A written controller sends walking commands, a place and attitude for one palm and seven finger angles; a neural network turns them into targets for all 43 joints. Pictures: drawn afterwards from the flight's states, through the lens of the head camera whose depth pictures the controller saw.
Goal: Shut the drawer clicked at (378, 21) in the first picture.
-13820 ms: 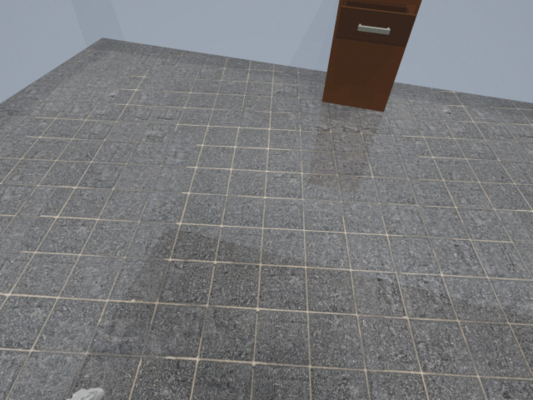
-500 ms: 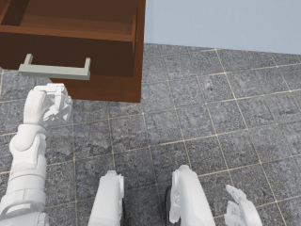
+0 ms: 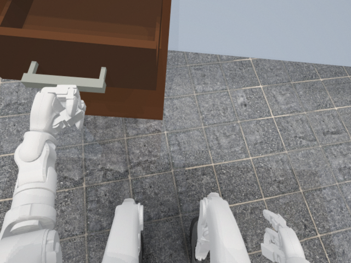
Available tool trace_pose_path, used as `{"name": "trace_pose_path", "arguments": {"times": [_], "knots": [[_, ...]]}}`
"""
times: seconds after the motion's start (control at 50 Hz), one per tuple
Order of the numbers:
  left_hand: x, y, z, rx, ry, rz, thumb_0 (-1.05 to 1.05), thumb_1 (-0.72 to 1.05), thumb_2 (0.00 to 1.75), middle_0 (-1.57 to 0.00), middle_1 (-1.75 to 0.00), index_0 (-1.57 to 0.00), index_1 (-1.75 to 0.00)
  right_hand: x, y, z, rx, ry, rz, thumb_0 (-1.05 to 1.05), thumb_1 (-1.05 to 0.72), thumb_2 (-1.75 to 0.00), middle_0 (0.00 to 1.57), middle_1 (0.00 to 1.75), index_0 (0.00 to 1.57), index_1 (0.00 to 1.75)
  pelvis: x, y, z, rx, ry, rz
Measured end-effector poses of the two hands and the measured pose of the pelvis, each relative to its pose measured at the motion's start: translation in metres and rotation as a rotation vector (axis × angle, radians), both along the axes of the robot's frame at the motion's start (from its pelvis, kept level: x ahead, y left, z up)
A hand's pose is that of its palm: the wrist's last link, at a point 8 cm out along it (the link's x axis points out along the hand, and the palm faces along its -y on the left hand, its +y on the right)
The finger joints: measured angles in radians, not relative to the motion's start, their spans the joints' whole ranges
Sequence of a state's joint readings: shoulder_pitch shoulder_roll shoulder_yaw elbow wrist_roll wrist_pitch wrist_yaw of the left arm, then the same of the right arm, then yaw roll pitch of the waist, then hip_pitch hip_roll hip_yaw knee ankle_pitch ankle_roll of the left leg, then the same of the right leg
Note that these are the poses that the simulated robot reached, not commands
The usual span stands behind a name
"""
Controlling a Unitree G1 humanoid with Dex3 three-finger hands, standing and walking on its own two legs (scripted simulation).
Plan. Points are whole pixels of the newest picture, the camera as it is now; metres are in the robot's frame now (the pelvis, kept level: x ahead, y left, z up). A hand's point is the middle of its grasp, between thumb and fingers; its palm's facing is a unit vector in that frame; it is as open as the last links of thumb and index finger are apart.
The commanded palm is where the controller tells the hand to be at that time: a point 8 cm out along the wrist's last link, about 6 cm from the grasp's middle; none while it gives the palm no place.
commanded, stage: push the drawer shut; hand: left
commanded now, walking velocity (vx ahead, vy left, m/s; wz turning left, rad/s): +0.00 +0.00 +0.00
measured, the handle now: (67, 75) +0.51 +0.25 +0.01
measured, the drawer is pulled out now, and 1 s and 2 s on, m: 0.15 0.06 0.00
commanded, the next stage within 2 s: pull the fist back off the drawer in 1.70 s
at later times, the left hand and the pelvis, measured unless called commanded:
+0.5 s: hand (80, 101) +0.45 +0.21 +0.01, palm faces -0.08 -0.99 -0.07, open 2.9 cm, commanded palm +0.48 +0.23 +0.02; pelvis -0.02 +0.00 -0.01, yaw +1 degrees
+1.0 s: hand (87, 73) +0.52 +0.21 +0.01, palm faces -0.06 -1.00 -0.07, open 3.2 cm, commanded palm +0.54 +0.22 +0.02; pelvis -0.03 +0.01 -0.03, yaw -1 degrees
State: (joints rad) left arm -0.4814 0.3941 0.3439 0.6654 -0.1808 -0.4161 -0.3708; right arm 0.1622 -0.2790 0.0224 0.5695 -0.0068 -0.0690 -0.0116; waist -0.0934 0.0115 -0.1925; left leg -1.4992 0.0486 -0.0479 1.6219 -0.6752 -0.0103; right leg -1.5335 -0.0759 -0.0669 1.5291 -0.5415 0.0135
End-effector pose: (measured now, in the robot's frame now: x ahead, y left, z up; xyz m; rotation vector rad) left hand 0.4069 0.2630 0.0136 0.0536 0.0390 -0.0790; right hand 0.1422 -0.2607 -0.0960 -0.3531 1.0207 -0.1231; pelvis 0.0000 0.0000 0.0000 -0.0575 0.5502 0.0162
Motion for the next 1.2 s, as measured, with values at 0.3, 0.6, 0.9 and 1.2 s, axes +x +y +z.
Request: {"name": "trace_pose_path", "arguments": {"times": [0.3,0.6,0.9,1.2], "knots": [[0.011,0.001,-0.001,0.011,0.004,0.01,-0.02,0.84,0.94,-1.39,-1.6,-1.4,-1.59,-0.043,-0.004,-0.009,-0.011,0.121,-0.02,0.01,-0.91,-0.9,0.21,0.3,0.2,0.3,-0.007,-0.001,-0.002,-0.001,0.003,0.01],[0.04,0.003,-0.001,0.016,-0.008,0.007,-0.01,0.78,0.97,-1.4,-1.6,-1.4,-1.59,-0.078,-0.01,-0.014,-0.067,0.159,-0.026,0.01,-0.91,-0.9,0.21,0.3,0.2,0.3,-0.028,0.0,-0.017,-0.015,0.004,0.021],[0.084,0.0,0.001,0.018,-0.013,0.015,0.02,0.79,0.98,-1.4,-1.6,-1.4,-1.59,-0.127,-0.003,-0.019,-0.077,0.272,-0.081,0.01,-0.9,-0.9,0.21,0.3,0.2,0.3,-0.035,0.005,-0.027,-0.029,0.035,0.01],[0.127,-0.001,0.002,0.018,-0.004,0.022,0.02,0.79,0.97,-1.4,-1.6,-1.4,-1.59,-0.156,0.005,-0.02,-0.074,0.391,-0.131,0.01,-0.9,-0.9,0.21,0.3,0.2,0.3,-0.031,0.008,-0.033,-0.043,0.079,0.001]]}}
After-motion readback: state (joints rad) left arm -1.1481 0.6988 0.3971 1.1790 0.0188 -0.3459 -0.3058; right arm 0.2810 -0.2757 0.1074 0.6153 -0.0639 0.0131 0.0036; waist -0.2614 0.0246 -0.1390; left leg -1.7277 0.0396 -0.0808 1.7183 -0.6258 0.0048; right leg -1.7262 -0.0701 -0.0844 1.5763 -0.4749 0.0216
